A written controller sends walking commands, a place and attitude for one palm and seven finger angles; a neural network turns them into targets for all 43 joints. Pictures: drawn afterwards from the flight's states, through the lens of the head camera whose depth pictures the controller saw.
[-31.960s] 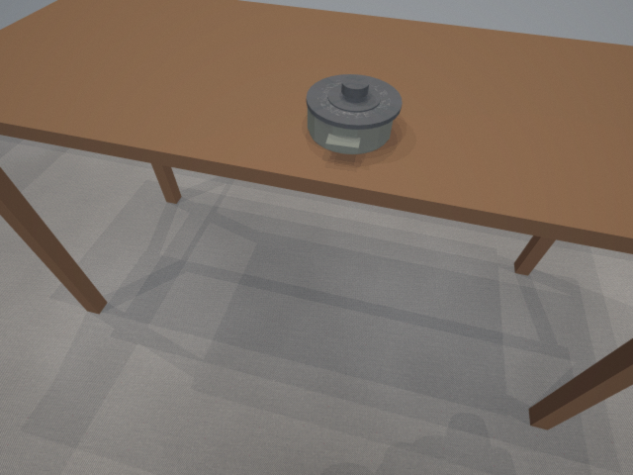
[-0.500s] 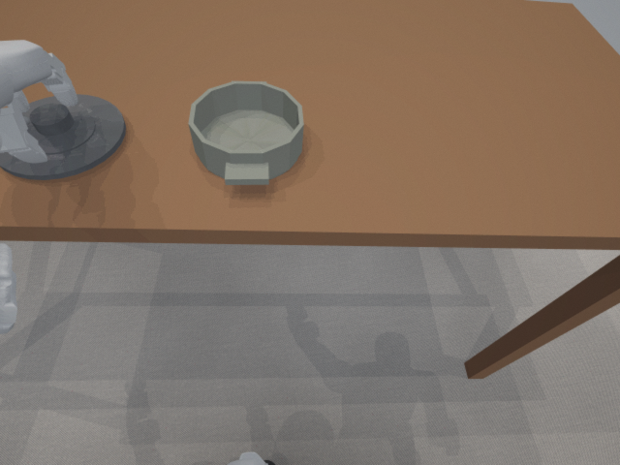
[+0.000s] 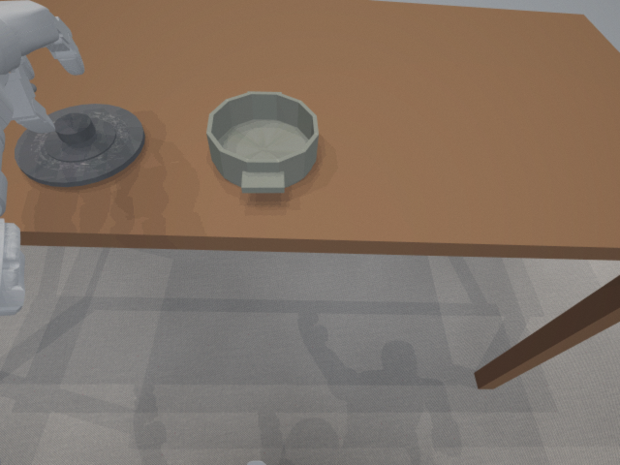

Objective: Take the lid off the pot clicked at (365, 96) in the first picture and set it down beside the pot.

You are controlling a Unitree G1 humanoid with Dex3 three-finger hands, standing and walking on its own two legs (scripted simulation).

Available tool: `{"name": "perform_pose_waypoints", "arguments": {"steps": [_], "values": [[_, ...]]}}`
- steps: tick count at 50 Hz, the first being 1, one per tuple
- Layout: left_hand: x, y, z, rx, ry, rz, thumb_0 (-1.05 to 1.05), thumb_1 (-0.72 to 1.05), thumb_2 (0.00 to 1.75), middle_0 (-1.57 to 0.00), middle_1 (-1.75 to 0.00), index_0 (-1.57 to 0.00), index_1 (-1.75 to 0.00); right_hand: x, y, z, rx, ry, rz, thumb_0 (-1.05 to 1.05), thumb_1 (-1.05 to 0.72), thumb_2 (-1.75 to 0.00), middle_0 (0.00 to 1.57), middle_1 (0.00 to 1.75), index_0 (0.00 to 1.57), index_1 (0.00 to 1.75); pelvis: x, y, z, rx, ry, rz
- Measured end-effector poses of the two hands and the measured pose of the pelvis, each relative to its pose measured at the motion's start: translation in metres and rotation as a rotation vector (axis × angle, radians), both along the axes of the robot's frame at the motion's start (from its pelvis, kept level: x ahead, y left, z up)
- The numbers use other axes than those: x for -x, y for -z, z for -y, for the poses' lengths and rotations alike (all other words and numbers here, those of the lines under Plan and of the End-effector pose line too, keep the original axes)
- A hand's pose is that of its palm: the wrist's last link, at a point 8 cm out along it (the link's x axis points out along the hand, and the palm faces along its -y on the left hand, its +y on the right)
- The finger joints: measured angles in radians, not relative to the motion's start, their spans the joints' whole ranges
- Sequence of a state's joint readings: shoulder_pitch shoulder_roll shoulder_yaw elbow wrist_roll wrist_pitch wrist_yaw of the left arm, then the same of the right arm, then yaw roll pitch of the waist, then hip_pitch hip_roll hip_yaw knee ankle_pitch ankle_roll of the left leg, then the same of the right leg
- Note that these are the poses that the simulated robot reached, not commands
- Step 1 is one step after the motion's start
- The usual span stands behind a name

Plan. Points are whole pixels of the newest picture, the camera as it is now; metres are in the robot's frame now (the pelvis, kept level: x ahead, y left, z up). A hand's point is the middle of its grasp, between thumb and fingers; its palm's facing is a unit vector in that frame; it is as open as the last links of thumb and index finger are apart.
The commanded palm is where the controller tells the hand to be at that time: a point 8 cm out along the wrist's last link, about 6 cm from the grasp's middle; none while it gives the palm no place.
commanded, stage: raise the empty hand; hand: left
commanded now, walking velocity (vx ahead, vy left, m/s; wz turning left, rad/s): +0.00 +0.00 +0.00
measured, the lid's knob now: (75, 128) +0.52 +0.30 +0.13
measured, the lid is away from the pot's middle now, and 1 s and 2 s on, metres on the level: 0.25 0.25 0.25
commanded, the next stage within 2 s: draw the hand back to the body in 0.80 s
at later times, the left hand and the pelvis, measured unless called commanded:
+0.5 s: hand (4, 32) +0.48 +0.29 +0.27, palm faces -0.20 -0.08 -0.98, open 11.0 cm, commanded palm +0.49 +0.27 +0.34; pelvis +0.00 -0.01 +0.01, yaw +1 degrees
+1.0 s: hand out of the picture +0.48 +0.29 +0.30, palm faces -0.18 -0.08 -0.98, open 11.0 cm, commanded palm +0.47 +0.28 +0.35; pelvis +0.02 -0.03 +0.01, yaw +1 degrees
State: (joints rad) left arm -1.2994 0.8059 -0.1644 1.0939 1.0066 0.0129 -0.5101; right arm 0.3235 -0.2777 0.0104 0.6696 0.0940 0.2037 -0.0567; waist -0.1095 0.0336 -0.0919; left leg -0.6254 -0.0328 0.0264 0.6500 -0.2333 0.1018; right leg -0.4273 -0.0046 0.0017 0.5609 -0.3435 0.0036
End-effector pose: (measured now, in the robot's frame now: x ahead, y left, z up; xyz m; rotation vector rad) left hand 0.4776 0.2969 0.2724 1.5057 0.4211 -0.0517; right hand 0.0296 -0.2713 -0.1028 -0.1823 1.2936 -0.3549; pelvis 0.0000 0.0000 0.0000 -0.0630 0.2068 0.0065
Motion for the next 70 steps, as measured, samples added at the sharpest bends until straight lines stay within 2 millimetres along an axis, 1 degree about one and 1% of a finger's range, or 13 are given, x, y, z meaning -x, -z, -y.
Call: {"name": "perform_pose_waypoints", "arguments": {"steps": [8, 21, 32, 40, 47, 52, 55, 63, 67, 70], "values": [[0.002, -0.018, 0.003, -0.014, -0.026, 0.023, 0.0, -0.16, 0.96, -0.54, -0.51, -0.54, -0.51, -0.004, 0.0, 0.0, -0.007, -0.018, 0.015, 0.0, -0.9, -0.9, 0.2, 0.3, 0.2, 0.3, 0.001, -0.001, 0.0, -0.002, -0.005, 0.006], [0.006, -0.05, 0.011, -0.017, -0.071, 0.068, 0.0, -0.16, 0.96, -0.55, -0.51, -0.54, -0.51, -0.002, 0.0, 0.002, -0.019, -0.027, 0.026, 0.0, -0.9, -0.9, 0.2, 0.3, 0.2, 0.3, 0.001, -0.004, 0.005, -0.013, -0.007, 0.018], [0.008, -0.07, 0.008, -0.029, -0.137, 0.085, 0.0, -0.16, 0.96, -0.55, -0.51, -0.54, -0.51, -0.002, -0.001, 0.012, -0.019, -0.029, 0.022, 0.0, -0.9, -0.9, 0.2, 0.3, 0.2, 0.3, -0.002, -0.007, 0.014, -0.021, -0.008, 0.023], [0.006, -0.088, 0.008, -0.036, -0.172, 0.112, 0.0, -0.16, 0.96, -0.55, -0.51, -0.54, -0.51, -0.007, -0.003, 0.023, -0.017, -0.028, 0.026, 0.0, -0.9, -0.9, 0.2, 0.3, 0.2, 0.3, -0.009, -0.01, 0.023, -0.028, -0.01, 0.019], [0.003, -0.079, 0.008, -0.05, -0.204, 0.078, 0.0, -0.16, 0.96, -0.55, -0.51, -0.54, -0.51, -0.016, -0.001, 0.031, -0.029, -0.028, 0.02, 0.0, -0.9, -0.9, 0.2, 0.3, 0.2, 0.3, -0.014, -0.01, 0.031, -0.034, -0.007, 0.018], [0.003, -0.083, 0.013, -0.038, -0.181, 0.116, 0.0, -0.16, 0.96, -0.55, -0.51, -0.54, -0.51, -0.027, -0.002, 0.036, -0.036, -0.023, 0.04, 0.0, -0.9, -0.9, 0.2, 0.3, 0.2, 0.3, -0.018, -0.01, 0.037, -0.038, -0.005, 0.018], [0.006, -0.083, 0.015, -0.04, -0.177, 0.129, 0.0, -0.16, 0.96, -0.55, -0.51, -0.54, -0.51, -0.035, -0.002, 0.039, -0.051, -0.023, 0.06, 0.0, -0.9, -0.9, 0.2, 0.3, 0.2, 0.3, -0.019, -0.01, 0.04, -0.041, -0.001, 0.023], [0.028, -0.071, 0.021, -0.063, -0.155, 0.134, 0.0, -0.16, 0.96, -0.54, -0.51, -0.54, -0.51, -0.071, -0.001, 0.038, -0.091, -0.067, 0.143, 0.0, -0.9, -0.9, 0.2, 0.3, 0.2, 0.29, -0.017, -0.01, 0.044, -0.044, -0.003, 0.055], [0.043, -0.065, 0.013, -0.044, -0.176, 0.123, 0.0, -0.16, 0.96, -0.55, -0.51, -0.54, -0.51, -0.088, -0.005, 0.036, -0.095, -0.096, 0.182, 0.0, -0.9, -0.9, 0.2, 0.3, 0.2, 0.29, -0.014, -0.011, 0.047, -0.047, -0.008, 0.072], [0.055, -0.063, 0.009, -0.058, -0.185, 0.126, 0.0, -0.16, 0.96, -0.55, -0.51, -0.55, -0.51, -0.099, -0.009, 0.035, -0.094, -0.121, 0.204, 0.0, -0.9, -0.9, 0.2, 0.3, 0.2, 0.29, -0.012, -0.011, 0.048, -0.046, -0.018, 0.082]]}}
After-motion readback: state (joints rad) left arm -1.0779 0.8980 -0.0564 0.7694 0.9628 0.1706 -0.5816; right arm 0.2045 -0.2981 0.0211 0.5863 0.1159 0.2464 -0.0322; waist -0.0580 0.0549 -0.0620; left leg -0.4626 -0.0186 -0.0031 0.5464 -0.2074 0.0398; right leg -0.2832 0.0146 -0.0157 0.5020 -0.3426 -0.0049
